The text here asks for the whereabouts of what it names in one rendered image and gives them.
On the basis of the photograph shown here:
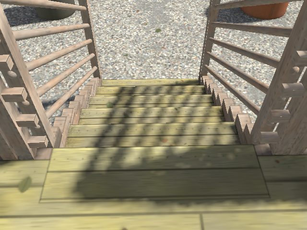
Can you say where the stairs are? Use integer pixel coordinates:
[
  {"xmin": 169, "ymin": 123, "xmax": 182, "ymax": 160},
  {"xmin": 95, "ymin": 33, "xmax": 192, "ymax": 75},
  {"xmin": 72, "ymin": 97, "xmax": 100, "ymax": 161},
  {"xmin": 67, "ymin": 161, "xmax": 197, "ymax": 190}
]
[{"xmin": 65, "ymin": 79, "xmax": 241, "ymax": 148}]

